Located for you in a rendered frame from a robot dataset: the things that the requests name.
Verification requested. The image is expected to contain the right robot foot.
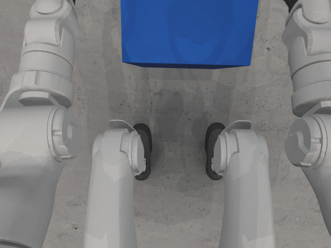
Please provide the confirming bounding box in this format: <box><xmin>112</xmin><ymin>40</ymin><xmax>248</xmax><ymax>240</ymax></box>
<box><xmin>205</xmin><ymin>122</ymin><xmax>225</xmax><ymax>180</ymax></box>

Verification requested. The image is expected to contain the right robot shin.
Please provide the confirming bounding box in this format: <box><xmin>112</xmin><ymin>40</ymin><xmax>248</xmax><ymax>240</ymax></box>
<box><xmin>212</xmin><ymin>120</ymin><xmax>268</xmax><ymax>175</ymax></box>

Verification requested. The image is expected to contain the robot right forearm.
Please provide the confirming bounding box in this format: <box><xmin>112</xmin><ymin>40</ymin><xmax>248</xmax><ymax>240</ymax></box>
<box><xmin>281</xmin><ymin>0</ymin><xmax>331</xmax><ymax>117</ymax></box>

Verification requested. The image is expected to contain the robot left forearm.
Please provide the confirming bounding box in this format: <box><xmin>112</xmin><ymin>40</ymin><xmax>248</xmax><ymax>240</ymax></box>
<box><xmin>0</xmin><ymin>0</ymin><xmax>81</xmax><ymax>111</ymax></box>

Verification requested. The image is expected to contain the right robot upper arm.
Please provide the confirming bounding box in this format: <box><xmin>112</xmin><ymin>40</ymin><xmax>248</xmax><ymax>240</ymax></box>
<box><xmin>284</xmin><ymin>114</ymin><xmax>331</xmax><ymax>236</ymax></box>

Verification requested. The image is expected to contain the carton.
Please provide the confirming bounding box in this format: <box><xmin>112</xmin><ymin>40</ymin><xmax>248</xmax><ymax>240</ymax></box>
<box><xmin>121</xmin><ymin>0</ymin><xmax>259</xmax><ymax>69</ymax></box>

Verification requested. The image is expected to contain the robot right hand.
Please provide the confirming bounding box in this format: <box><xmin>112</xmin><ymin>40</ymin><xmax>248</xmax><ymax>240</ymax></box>
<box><xmin>283</xmin><ymin>0</ymin><xmax>298</xmax><ymax>13</ymax></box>

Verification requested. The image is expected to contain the left robot upper arm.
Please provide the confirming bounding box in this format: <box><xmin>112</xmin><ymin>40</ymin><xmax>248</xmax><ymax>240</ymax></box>
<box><xmin>0</xmin><ymin>105</ymin><xmax>82</xmax><ymax>248</ymax></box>

